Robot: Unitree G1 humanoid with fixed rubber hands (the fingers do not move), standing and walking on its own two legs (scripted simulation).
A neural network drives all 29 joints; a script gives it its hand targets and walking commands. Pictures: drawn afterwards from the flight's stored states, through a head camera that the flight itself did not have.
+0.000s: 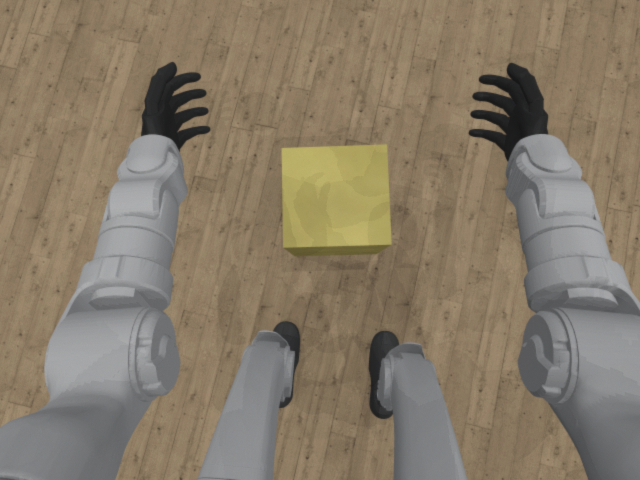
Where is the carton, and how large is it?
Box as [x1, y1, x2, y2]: [282, 144, 391, 255]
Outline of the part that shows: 386,144 282,148 282,208 284,248 294,255 377,253 391,244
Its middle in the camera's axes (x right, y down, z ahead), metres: +0.04 -0.08 +0.89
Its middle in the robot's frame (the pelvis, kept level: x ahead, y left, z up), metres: +0.50 +0.02 -0.53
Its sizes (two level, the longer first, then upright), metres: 0.210 0.200 0.250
